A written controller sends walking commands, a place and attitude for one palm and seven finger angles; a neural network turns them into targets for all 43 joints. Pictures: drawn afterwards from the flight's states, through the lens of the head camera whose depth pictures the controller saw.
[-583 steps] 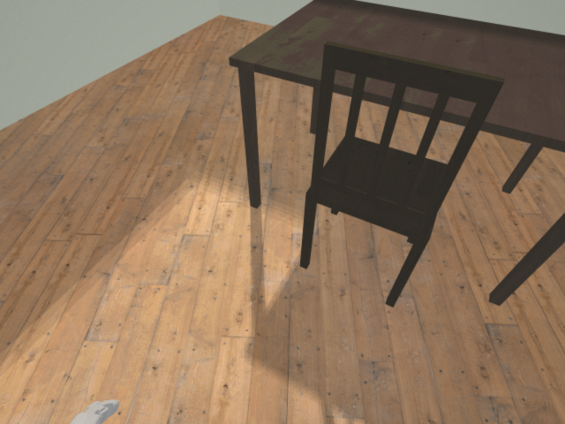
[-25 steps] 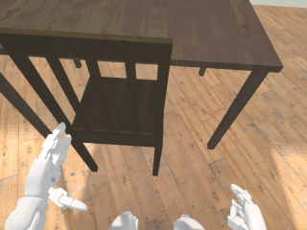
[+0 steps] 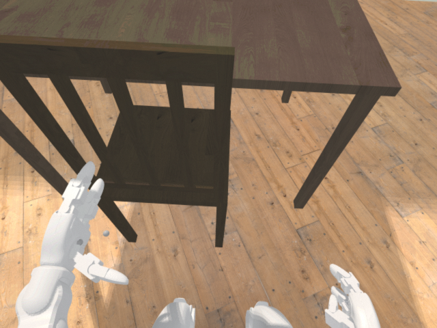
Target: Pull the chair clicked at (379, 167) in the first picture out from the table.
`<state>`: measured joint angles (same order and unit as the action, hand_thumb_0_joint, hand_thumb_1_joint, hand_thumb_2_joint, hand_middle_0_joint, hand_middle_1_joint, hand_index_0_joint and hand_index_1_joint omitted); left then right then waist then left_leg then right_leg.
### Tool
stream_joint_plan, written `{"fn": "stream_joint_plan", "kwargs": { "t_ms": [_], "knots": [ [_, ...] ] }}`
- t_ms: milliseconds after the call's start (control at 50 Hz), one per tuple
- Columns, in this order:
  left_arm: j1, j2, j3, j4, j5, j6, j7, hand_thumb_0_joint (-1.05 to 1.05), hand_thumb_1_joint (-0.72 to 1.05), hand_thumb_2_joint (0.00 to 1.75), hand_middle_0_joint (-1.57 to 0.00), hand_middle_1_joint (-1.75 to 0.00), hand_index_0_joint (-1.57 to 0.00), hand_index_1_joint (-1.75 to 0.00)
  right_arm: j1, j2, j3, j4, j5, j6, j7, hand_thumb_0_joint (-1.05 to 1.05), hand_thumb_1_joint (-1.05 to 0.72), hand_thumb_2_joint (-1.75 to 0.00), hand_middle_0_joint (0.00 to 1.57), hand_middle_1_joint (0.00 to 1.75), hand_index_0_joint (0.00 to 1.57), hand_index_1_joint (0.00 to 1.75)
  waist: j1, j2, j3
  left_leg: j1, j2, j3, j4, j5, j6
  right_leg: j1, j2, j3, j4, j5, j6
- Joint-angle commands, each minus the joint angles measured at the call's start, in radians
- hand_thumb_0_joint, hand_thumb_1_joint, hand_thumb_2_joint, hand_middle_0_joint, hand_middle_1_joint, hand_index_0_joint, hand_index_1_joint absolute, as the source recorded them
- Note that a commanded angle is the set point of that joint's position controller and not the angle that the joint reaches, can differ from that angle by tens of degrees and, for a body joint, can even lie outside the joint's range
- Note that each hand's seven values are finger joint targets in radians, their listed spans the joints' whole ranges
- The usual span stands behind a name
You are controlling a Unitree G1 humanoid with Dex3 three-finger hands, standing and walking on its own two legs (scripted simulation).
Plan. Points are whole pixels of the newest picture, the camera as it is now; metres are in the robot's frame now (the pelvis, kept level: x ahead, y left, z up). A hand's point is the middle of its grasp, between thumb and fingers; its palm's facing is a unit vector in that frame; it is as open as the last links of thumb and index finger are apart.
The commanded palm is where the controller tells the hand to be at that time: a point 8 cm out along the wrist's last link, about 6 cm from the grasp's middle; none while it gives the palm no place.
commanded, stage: aim the fingers beside a spindle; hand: left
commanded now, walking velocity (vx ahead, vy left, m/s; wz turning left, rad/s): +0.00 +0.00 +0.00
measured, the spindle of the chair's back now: (139, 142) +0.48 +0.19 +0.01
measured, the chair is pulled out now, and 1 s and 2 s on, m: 0.00 0.00 0.00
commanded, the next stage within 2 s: none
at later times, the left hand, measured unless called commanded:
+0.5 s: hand (119, 226) +0.29 +0.19 +0.01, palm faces -0.07 -1.00 -0.02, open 16.9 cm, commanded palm +0.27 +0.25 +0.02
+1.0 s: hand (130, 213) +0.32 +0.18 -0.01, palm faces -0.05 -1.00 -0.02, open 16.9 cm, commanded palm +0.30 +0.24 -0.01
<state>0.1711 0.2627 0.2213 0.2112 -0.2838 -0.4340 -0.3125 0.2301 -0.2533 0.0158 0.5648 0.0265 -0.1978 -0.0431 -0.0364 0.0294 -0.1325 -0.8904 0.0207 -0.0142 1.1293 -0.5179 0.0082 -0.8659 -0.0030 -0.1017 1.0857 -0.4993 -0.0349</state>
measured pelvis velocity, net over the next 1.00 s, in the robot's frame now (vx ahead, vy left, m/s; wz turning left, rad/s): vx -0.01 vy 0.02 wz -0.02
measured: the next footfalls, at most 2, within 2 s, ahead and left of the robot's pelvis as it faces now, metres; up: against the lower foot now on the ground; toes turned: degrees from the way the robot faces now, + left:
none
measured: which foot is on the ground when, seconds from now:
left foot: down 0.00-1.00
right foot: down 0.00-1.00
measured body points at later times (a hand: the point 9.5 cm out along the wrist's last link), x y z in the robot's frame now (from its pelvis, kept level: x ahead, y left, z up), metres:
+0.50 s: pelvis -0.01 +0.01 -0.01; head +0.09 +0.02 +0.43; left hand +0.29 +0.24 +0.01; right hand +0.16 -0.24 -0.10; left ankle +0.02 +0.11 -0.66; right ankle +0.02 -0.10 -0.66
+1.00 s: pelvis -0.01 +0.02 -0.03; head +0.10 +0.03 +0.41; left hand +0.32 +0.23 -0.01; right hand +0.15 -0.23 -0.13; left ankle +0.02 +0.11 -0.66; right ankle +0.02 -0.10 -0.66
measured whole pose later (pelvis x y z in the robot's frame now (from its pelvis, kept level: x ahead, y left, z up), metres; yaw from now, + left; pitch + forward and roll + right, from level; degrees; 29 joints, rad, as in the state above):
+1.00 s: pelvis -0.01 +0.02 -0.03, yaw -1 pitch +21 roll -3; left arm -0.08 0.23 0.16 0.38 -0.20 -0.45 -0.20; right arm 0.21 -0.25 0.02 0.56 0.01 -0.10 -0.02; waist -0.05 0.02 -0.16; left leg -1.08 0.01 0.01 1.27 -0.56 0.04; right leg -1.06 -0.02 -0.08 1.22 -0.53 -0.01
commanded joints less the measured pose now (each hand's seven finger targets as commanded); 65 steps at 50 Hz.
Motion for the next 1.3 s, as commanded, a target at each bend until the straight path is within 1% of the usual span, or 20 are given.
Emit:
{"fn": "stream_joint_plan", "kwargs": {
  "t_ms": [0,140,200,320,400,440,460,520,580,640,680,780,860,920,960,1060,1100,1160,1220,1280],
  "knots": [
    [-0.105,0.168,0.097,-0.109,-0.01,-0.042,0.002,0.0,-0.5,0.3,-0.06,-0.08,-0.06,-0.08,-0.021,-0.134,-0.056,-0.137,0.002,-0.041,-0.005,0.0,-0.9,-0.9,0.2,0.3,0.2,0.3,0.0,-0.014,-0.228,0.072,-0.025,-0.01,-0.14,0.235,0.022,0.189,0.001,0.089,-0.167,0.199,0.024],
    [-0.148,0.178,0.096,-0.186,-0.018,-0.078,-0.005,0.0,-0.5,0.3,-0.06,-0.08,-0.06,-0.08,-0.017,-0.133,-0.057,-0.141,-0.002,-0.045,-0.007,0.0,-0.9,-0.9,0.2,0.3,0.2,0.3,0.003,0.031,-0.317,0.119,-0.02,-0.013,-0.128,0.297,0.024,0.198,0.002,0.084,-0.14,0.262,0.02],
    [-0.168,0.15,0.068,-0.173,-0.014,-0.095,0.005,0.0,-0.5,0.3,-0.06,-0.08,-0.06,-0.08,-0.015,-0.133,-0.057,-0.13,-0.004,-0.049,-0.004,0.0,-0.9,-0.9,0.2,0.3,0.2,0.3,-0.005,0.038,-0.297,0.12,-0.018,-0.021,-0.125,0.284,0.021,0.149,0.005,0.071,-0.126,0.236,0.019],
    [-0.226,0.12,0.022,-0.089,0.011,-0.068,0.018,0.0,-0.5,0.3,-0.06,-0.08,-0.06,-0.08,-0.016,-0.148,-0.057,-0.126,-0.005,-0.034,-0.001,0.0,-0.9,-0.9,0.2,0.3,0.2,0.3,-0.023,0.012,-0.26,0.082,-0.017,-0.032,-0.115,0.215,0.021,0.062,0.007,0.06,-0.11,0.156,0.016],
    [-0.244,0.126,0.024,-0.137,0.017,-0.068,0.032,0.0,-0.5,0.3,-0.06,-0.08,-0.06,-0.08,-0.013,-0.143,-0.06,-0.14,-0.006,-0.028,0.0,0.0,-0.9,-0.9,0.2,0.3,0.2,0.3,-0.002,0.045,-0.336,0.125,-0.016,-0.034,-0.115,0.26,0.017,0.081,0.004,0.057,-0.093,0.19,0.012],
    [-0.255,0.165,0.06,-0.176,0.021,-0.079,0.046,0.0,-0.5,0.3,-0.06,-0.08,-0.06,-0.08,-0.012,-0.142,-0.061,-0.137,-0.012,-0.024,0.001,0.0,-0.9,-0.9,0.2,0.3,0.2,0.3,0.012,0.066,-0.387,0.155,-0.012,-0.039,-0.111,0.321,0.012,0.095,0.004,0.054,-0.074,0.235,0.009],
    [-0.227,0.135,0.039,-0.175,0.018,-0.078,0.051,0.0,-0.5,0.3,-0.06,-0.08,-0.06,-0.08,-0.017,-0.135,-0.059,-0.145,-0.013,-0.022,0.005,0.0,-0.9,-0.9,0.2,0.3,0.2,0.3,0.012,0.052,-0.39,0.154,-0.015,-0.035,-0.111,0.319,0.013,0.103,0.005,0.055,-0.077,0.236,0.012],
    [-0.248,0.146,0.052,-0.131,0.029,-0.079,0.073,0.0,-0.5,0.3,-0.06,-0.08,-0.06,-0.08,-0.011,-0.137,-0.057,-0.133,-0.014,-0.009,0.008,0.0,-0.9,-0.9,0.2,0.3,0.2,0.3,0.003,0.027,-0.342,0.121,-0.01,-0.045,-0.107,0.309,0.01,0.064,0.011,0.046,-0.065,0.221,0.01],
    [-0.251,0.093,0.009,-0.074,0.038,-0.067,0.076,0.0,-0.5,0.3,-0.06,-0.08,-0.06,-0.08,-0.017,-0.137,-0.057,-0.135,-0.014,0.005,0.013,0.0,-0.9,-0.9,0.2,0.3,0.2,0.3,-0.009,0.012,-0.303,0.081,-0.014,-0.039,-0.095,0.254,0.011,0.032,0.01,0.047,-0.063,0.186,0.013],
    [-0.305,0.087,-0.013,-0.047,0.044,-0.058,0.066,0.0,-0.5,0.3,-0.06,-0.08,-0.06,-0.08,-0.015,-0.146,-0.055,-0.136,-0.011,0.016,0.014,0.0,-0.9,-0.9,0.2,0.3,0.2,0.3,-0.02,0.019,-0.284,0.062,-0.013,-0.046,-0.095,0.211,0.011,-0.001,0.011,0.044,-0.06,0.143,0.009],
    [-0.33,0.108,0.003,-0.064,0.043,-0.062,0.062,0.0,-0.5,0.3,-0.06,-0.08,-0.06,-0.08,-0.011,-0.149,-0.06,-0.138,-0.012,0.019,0.01,0.0,-0.9,-0.9,0.2,0.3,0.2,0.3,-0.014,0.013,-0.336,0.078,-0.012,-0.046,-0.083,0.227,0.012,0.01,0.01,0.05,-0.054,0.157,0.009],
    [-0.364,0.103,-0.019,-0.179,0.045,-0.093,0.081,0.0,-0.5,0.3,-0.06,-0.08,-0.06,-0.08,-0.008,-0.14,-0.063,-0.135,-0.017,0.018,0.01,0.0,-0.9,-0.9,0.2,0.3,0.2,0.3,-0.009,0.087,-0.431,0.184,-0.001,-0.06,-0.071,0.359,0.001,-0.003,0.007,0.044,-0.028,0.225,0.007],
    [-0.396,0.086,-0.027,-0.078,0.064,-0.084,0.115,0.0,-0.5,0.3,-0.06,-0.08,-0.06,-0.08,-0.009,-0.141,-0.06,-0.116,-0.021,0.032,0.015,0.0,-0.9,-0.9,0.2,0.3,0.2,0.3,-0.028,0.036,-0.347,0.097,-0.005,-0.062,-0.062,0.259,0.005,-0.052,0.01,0.04,-0.024,0.157,0.011],
    [-0.382,0.115,0.016,0.02,0.079,-0.07,0.126,0.0,-0.5,0.3,-0.06,-0.08,-0.06,-0.08,-0.007,-0.147,-0.061,-0.119,-0.018,0.049,0.015,0.0,-0.9,-0.9,0.2,0.3,0.2,0.3,-0.015,0.0,-0.318,0.03,-0.011,-0.054,-0.059,0.21,0.007,-0.046,0.012,0.045,-0.018,0.134,0.007],
    [-0.418,0.091,-0.012,0.006,0.079,-0.068,0.121,0.0,-0.5,0.3,-0.06,-0.08,-0.06,-0.08,-0.01,-0.145,-0.06,-0.127,-0.018,0.057,0.019,0.0,-0.9,-0.9,0.2,0.3,0.2,0.3,-0.015,0.029,-0.355,0.042,-0.014,-0.047,-0.051,0.22,0.008,-0.04,0.009,0.05,-0.013,0.148,0.006],
    [-0.437,0.115,-0.003,-0.094,0.065,-0.091,0.112,0.0,-0.5,0.3,-0.06,-0.08,-0.06,-0.08,-0.006,-0.14,-0.062,-0.141,-0.019,0.06,0.021,0.0,-0.9,-0.9,0.2,0.3,0.2,0.3,0.0,0.071,-0.469,0.116,-0.01,-0.044,-0.04,0.33,0.006,0.013,0.008,0.06,-0.001,0.238,0.005],
    [-0.4,0.126,0.009,-0.131,0.058,-0.098,0.115,0.0,-0.5,0.3,-0.06,-0.08,-0.06,-0.08,-0.004,-0.137,-0.064,-0.142,-0.018,0.061,0.021,0.0,-0.9,-0.9,0.2,0.3,0.2,0.3,0.007,0.055,-0.49,0.134,-0.007,-0.043,-0.043,0.367,0.006,0.043,0.009,0.06,-0.003,0.27,0.008],
    [-0.366,0.109,-0.002,-0.1,0.059,-0.089,0.125,0.0,-0.5,0.3,-0.06,-0.08,-0.06,-0.08,-0.003,-0.135,-0.062,-0.133,-0.017,0.069,0.024,0.0,-0.9,-0.9,0.2,0.3,0.2,0.3,-0.007,0.037,-0.43,0.103,-0.008,-0.043,-0.047,0.347,0.008,0.03,0.011,0.054,-0.01,0.261,0.01],
    [-0.313,0.114,0.024,0.003,0.062,-0.068,0.124,0.0,-0.5,0.3,-0.06,-0.08,-0.06,-0.08,-0.001,-0.141,-0.061,-0.127,-0.014,0.08,0.022,0.0,-0.9,-0.9,0.2,0.3,0.2,0.3,-0.016,-0.041,-0.36,0.009,-0.014,-0.032,-0.041,0.275,0.016,0.038,0.014,0.06,-0.023,0.235,0.014],
    [-0.345,0.104,0.015,0.033,0.061,-0.068,0.108,0.0,-0.5,0.3,-0.06,-0.08,-0.06,-0.08,-0.008,-0.139,-0.059,-0.129,-0.008,0.085,0.022,0.0,-0.9,-0.9,0.2,0.3,0.2,0.3,-0.022,-0.03,-0.315,-0.032,-0.019,-0.02,-0.036,0.218,0.017,0.027,0.011,0.071,-0.033,0.2,0.014]
  ]
}}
